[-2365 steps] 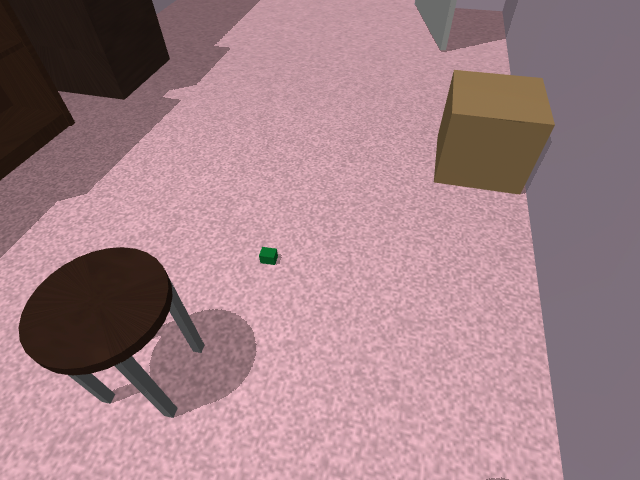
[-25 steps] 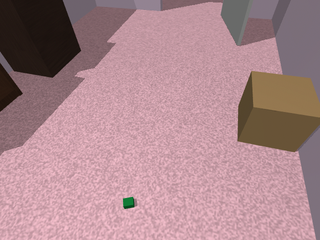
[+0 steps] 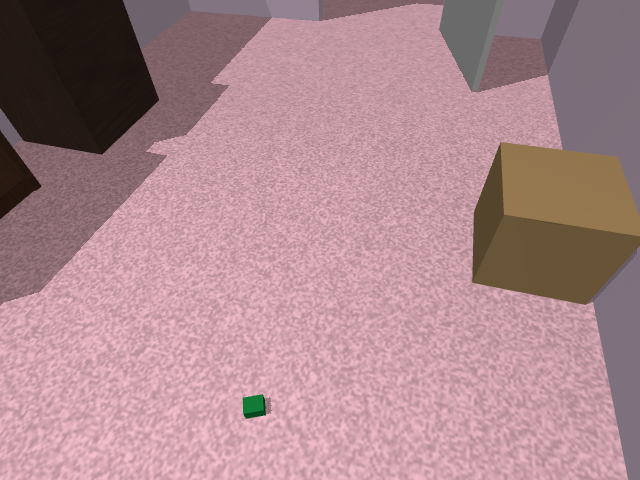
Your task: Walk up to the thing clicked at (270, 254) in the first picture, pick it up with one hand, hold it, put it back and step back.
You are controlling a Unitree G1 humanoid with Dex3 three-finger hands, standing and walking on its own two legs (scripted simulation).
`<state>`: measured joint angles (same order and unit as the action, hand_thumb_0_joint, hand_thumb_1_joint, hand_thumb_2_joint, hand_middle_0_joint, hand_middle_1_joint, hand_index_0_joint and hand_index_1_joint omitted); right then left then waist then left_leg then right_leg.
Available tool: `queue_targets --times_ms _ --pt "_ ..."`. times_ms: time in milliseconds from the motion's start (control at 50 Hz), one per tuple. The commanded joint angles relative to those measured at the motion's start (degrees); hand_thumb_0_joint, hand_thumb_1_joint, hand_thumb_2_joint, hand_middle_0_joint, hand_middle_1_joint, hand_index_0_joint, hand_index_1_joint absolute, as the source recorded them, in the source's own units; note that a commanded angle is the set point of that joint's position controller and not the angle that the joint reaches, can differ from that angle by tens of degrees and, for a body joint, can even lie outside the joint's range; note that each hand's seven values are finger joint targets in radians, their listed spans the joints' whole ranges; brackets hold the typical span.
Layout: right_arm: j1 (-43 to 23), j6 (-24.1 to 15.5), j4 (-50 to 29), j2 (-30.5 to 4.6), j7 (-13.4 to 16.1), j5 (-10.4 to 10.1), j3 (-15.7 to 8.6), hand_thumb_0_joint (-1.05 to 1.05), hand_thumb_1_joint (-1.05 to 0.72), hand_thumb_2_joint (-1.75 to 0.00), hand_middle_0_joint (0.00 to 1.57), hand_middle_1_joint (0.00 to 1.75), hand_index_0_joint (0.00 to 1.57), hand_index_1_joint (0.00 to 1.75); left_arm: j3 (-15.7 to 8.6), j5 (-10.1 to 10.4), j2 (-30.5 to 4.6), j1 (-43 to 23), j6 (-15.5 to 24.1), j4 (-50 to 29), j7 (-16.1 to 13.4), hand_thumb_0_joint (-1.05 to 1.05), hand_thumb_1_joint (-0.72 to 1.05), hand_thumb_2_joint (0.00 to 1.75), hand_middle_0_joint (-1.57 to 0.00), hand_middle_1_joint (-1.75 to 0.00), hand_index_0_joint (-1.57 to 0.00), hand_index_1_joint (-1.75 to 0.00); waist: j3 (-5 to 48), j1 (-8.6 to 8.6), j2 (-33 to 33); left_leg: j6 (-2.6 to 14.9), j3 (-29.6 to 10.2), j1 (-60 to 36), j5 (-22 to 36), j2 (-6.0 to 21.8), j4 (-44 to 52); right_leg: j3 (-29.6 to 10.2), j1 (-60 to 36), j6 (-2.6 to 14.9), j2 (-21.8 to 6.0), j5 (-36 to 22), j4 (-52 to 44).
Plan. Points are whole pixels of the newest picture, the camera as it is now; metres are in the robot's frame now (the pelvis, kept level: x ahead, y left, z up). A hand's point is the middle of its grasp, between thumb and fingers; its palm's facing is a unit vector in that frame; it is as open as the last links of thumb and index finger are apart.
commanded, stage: stand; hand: left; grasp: from above
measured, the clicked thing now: (254, 406) +0.46 +0.23 -0.76
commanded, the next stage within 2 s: step back in 0.22 s
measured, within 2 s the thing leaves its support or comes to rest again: neither
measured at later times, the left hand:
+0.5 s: hand out of the picture +0.09 +0.30 -0.18, palm faces -0.01 -0.92 -0.39, open 7.4 cm
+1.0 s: hand out of the picture -0.03 +0.29 -0.16, palm faces -0.08 -0.91 -0.40, open 7.3 cm
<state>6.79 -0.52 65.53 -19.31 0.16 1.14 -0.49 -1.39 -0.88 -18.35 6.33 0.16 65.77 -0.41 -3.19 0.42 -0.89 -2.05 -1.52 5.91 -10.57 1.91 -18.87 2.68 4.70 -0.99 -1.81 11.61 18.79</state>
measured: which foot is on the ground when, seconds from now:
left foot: down 0.00-0.90, up 0.92-1.00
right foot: down 0.00-0.50, up 0.52-0.86, down 0.88-1.00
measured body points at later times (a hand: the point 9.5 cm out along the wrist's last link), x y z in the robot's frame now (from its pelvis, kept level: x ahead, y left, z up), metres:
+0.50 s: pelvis -0.04 +0.04 -0.03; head +0.02 +0.04 +0.42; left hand +0.09 +0.35 -0.15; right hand +0.05 -0.29 -0.14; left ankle -0.04 +0.14 -0.75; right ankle -0.01 -0.13 -0.75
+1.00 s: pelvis -0.14 +0.03 -0.02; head -0.08 +0.02 +0.42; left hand -0.02 +0.34 -0.14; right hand -0.05 -0.28 -0.15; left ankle -0.10 +0.15 -0.70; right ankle -0.13 -0.08 -0.75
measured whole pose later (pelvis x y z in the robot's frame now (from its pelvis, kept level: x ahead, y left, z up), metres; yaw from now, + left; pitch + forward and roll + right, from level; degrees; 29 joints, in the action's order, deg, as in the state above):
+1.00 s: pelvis -0.14 +0.03 -0.02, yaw -4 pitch -3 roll +1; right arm 6.8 3.1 51.1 -22.3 0.9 0.2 -2.9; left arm -3.9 -1.7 -19.5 9.0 -2.3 50.5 -0.1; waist -10.5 0.2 -1.7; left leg 0.6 -5.3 26.8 -27.9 -5.2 -58.6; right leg -2.5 15.7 1.4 1.2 18.9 37.4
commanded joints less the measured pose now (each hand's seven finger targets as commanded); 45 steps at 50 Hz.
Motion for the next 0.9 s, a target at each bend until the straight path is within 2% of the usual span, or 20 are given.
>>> queue_targets --times_ms 0,180,200,260,300,360,400,420,440,460,480,500,520,580,620,720,800,840,860,880 --pt "-1.55 -1.09 -3.22 -11.42 0.82 -0.31 -1.72 0.0 -0.9 -0.9 0.2 0.3 0.2 0.3 -2.26 0.36 -12.29 -2.12 1.34 -3.57 -0.51 0.0 0.9 0.9 -0.2 -0.3 -0.2 -0.3 3.74 -0.26 0.6 2.57 -3.49 0.89 9.26 5.05 2.56 -4.32 -0.61 1.54 -5.83 -7.51 -2.88" --pt "-2.13 -1.14 -3.45 -11.61 0.75 -0.28 -1.78 0.0 -0.9 -0.9 0.2 0.3 0.2 0.3 -2.11 0.26 -12.53 -1.9 1.46 -3.93 -0.42 0.0 0.9 0.9 -0.2 -0.3 -0.2 -0.3 4.06 -0.27 0.26 2.47 -3.6 0.46 9.74 5.22 2.53 -4.35 -0.42 1.58 -5.87 -7.88 -2.85" --pt "-4.42 -0.13 -5.1 -14.85 0.34 -0.79 -2.88 0.0 -0.9 -0.9 0.2 0.3 0.2 0.3 -4.7 1.27 -17.08 -1.7 0.97 -5.03 -0.76 0.0 0.9 0.9 -0.2 -0.3 -0.2 -0.3 -1.41 -0.29 1.32 3.96 -4.05 5.0 19.63 4.1 -4.5 -5.22 3.17 2.21 -5.48 -19.47 1.93" --pt "-2.05 0.68 -7.32 -12.84 0.26 -1.76 -3.07 0.0 -0.9 -0.9 0.2 0.3 0.2 0.3 -5.35 1.74 -16.73 -0.39 0.63 -7.97 -1.16 0.0 0.9 0.9 -0.2 -0.3 -0.2 -0.3 6.0 -0.67 3.37 4.11 -1.3 4.38 21.44 1.7 -13.72 -6.17 0.5 6.29 -7.95 -28.96 5.29" --pt "-1.17 1.58 -8.5 -12.45 0.19 -1.65 -3.66 0.0 -0.9 -0.9 0.2 0.3 0.2 0.3 -5.71 1.28 -17.44 -3.05 0.01 -10.42 -1.2 0.0 0.9 0.9 -0.2 -0.3 -0.2 -0.3 7.44 -1.44 6.37 3.7 0.54 6.24 11.21 -1.56 -20.19 -9.38 2.55 10.04 -12.03 -27.29 4.29" --pt "2.36 3.09 -10.39 -12.41 -0.41 -0.97 -4.67 0.0 -0.9 -0.9 0.2 0.3 0.2 0.3 -5.88 -0.33 -18.46 -7.33 -0.56 -14.68 -1.37 0.0 0.9 0.9 -0.2 -0.3 -0.2 -0.3 5.78 -2.61 12.04 4.99 -1.76 7.97 -18.41 -3.49 -32.56 -13.28 11.26 15.3 -18.63 -23.19 5.09" --pt "4.56 3.05 -11.14 -12.54 -0.82 -1.31 -4.91 0.0 -0.9 -0.9 0.2 0.3 0.2 0.3 -5.66 -0.62 -17.9 -9.35 -0.72 -16.4 -1.49 0.0 0.9 0.9 -0.2 -0.3 -0.2 -0.3 4.79 -3.55 12.38 5.55 -1.95 8.78 -15.81 -2.44 -28.29 -10.7 11.54 13.22 -16.36 -22.69 9.05" --pt "5.84 2.62 -10.84 -12.4 -0.74 -1.13 -5.11 0.0 -0.9 -0.9 0.2 0.3 0.2 0.3 -5.29 -0.52 -17.44 -9.79 -0.99 -16.72 -1.49 0.0 0.9 0.9 -0.2 -0.3 -0.2 -0.3 5.12 -3.85 11.78 5.33 -0.63 8.25 -9.14 -2.18 -20.78 -8.8 10.28 10.94 -14.01 -21.65 12.71" --pt "6.04 2.0 -11.06 -13.18 -0.51 -0.71 -5.38 0.0 -0.9 -0.9 0.2 0.3 0.2 0.3 -5.11 -0.1 -16.29 -8.66 -1.53 -17.15 -1.36 0.0 0.9 0.9 -0.2 -0.3 -0.2 -0.3 4.87 -3.54 6.83 5.14 -1.47 8.38 8.69 -0.01 -11.17 -5.91 9.13 7.46 -9.63 -16.24 18.02" --pt "5.1 1.56 -11.68 -16.83 -0.22 0.51 -6.26 0.0 -0.9 -0.9 0.2 0.3 0.2 0.3 -4.67 0.86 -13.55 -7.87 -2.2 -17.88 -1.33 0.0 0.9 0.9 -0.2 -0.3 -0.2 -0.3 3.92 -2.79 -5.57 7.05 -13.25 7.91 25.05 7.59 -5.73 -2.98 13.56 3.95 -0.47 -5.41 29.26" --pt "4.87 0.99 -12.62 -20.02 -0.09 1.11 -6.93 0.0 -0.9 -0.9 0.2 0.3 0.2 0.3 -4.36 0.9 -11.4 -5.57 -2.91 -18.16 -1.76 0.0 0.9 0.9 -0.2 -0.3 -0.2 -0.3 4.05 -2.02 -10.22 10.64 -22.48 2.62 34.95 13.79 -2.93 -7.43 21.93 3.15 7.15 23.23 35.37" --pt "4.59 0.77 -13.43 -22.1 0.11 0.43 -7.29 0.0 -0.9 -0.9 0.2 0.3 0.2 0.3 -4.5 0.62 -12.34 -3.72 -3.18 -17.98 -2.32 0.0 0.9 0.9 -0.2 -0.3 -0.2 -0.3 6.98 -2.47 -8.57 14.35 -23.65 2.12 40.54 16.98 -5.19 -12.42 21.62 3.11 7.95 28.16 42.68" --pt "2.89 0.77 -14.45 -21.54 0.37 0.32 -7.31 0.0 -0.9 -0.9 0.2 0.3 0.2 0.3 -4.38 0.45 -12.43 -3.7 -3.29 -17.36 -2.73 0.0 0.9 0.9 -0.2 -0.3 -0.2 -0.3 8.32 -2.51 -8.4 14.63 -24.49 1.47 38.28 17.58 -4.97 -15.21 22.51 3.38 8.32 27.58 46.92" --pt "-1.83 0.59 -16.67 -16.51 1.69 0.71 -6.23 0.0 -0.9 -0.9 0.2 0.3 0.2 0.3 -4.7 1.09 -14.07 -0.72 -3.12 -16.09 -2.55 0.0 0.9 0.9 -0.2 -0.3 -0.2 -0.3 7.38 0.53 -7.7 14.11 -14.0 0.01 31.25 12.18 -8.56 -14.51 24.86 2.53 6.69 18.91 51.14" --pt "0.36 0.56 -17.42 -15.46 2.04 0.51 -6.28 0.0 -0.9 -0.9 0.2 0.3 0.2 0.3 -5.01 0.47 -14.59 0.32 -2.74 -16.87 -2.09 0.0 0.9 0.9 -0.2 -0.3 -0.2 -0.3 7.58 -0.51 -6.21 16.45 -13.76 -3.34 31.58 12.88 -9.44 -12.42 24.86 0.8 5.79 18.88 49.4" --pt "4.47 0.64 -18.37 -16.33 2.05 0.22 -6.61 0.0 -0.9 -0.9 0.2 0.3 0.2 0.3 -5.49 0.14 -13.59 -1.07 -2.06 -19.5 -1.37 0.0 0.9 0.9 -0.2 -0.3 -0.2 -0.3 6.72 -3.18 -6.41 17.47 -13.47 -6.27 31.8 13.8 -10.39 -9.48 23.38 -0.21 4.62 19.03 36.84" --pt "1.56 1.15 -19.94 -17.57 1.72 0.24 -6.45 0.0 -0.9 -0.9 0.2 0.3 0.2 0.3 -5.9 -0.25 -12.91 2.7 -1.69 -18.49 -0.61 0.0 0.9 0.9 -0.2 -0.3 -0.2 -0.3 7.77 -1.78 -7.71 15.11 -12.81 1.12 19.49 12.64 -10.47 -5.02 13.3 1.57 3.05 14.09 21.61" --pt "-1.06 1.68 -20.36 -17.41 1.39 -0.36 -6.02 0.0 -0.9 -0.9 0.2 0.3 0.2 0.3 -6.12 -0.56 -12.16 8.45 -1.25 -16.46 -0.48 0.0 0.9 0.9 -0.2 -0.3 -0.2 -0.3 8.39 1.11 -6.6 11.78 -10.14 7.55 13.97 10.54 -12.98 -2.95 4.08 3.17 3.32 3.12 8.68" --pt "-0.83 1.77 -20.29 -15.54 1.23 -0.89 -5.46 0.0 -0.9 -0.9 0.2 0.3 0.2 0.3 -6.59 -1.26 -14.32 8.72 -0.85 -16.74 -0.59 0.0 0.9 0.9 -0.2 -0.3 -0.2 -0.3 8.33 1.15 -2.08 8.3 -8.22 14.0 7.2 7.61 -15.84 -9.42 0.76 4.93 -0.5 -0.43 6.99" --pt "0.27 1.8 -20.79 -13.15 1.05 -1.24 -4.67 0.0 -0.9 -0.9 0.2 0.3 0.2 0.3 -7.81 -1.55 -18.76 7.07 -0.5 -18.32 -0.5 0.0 0.9 0.9 -0.2 -0.3 -0.2 -0.3 6.64 0.19 9.65 4.12 -3.98 23.72 -6.66 -0.63 -25.03 -24.83 -1.25 9.63 -10.74 -3.21 3.26"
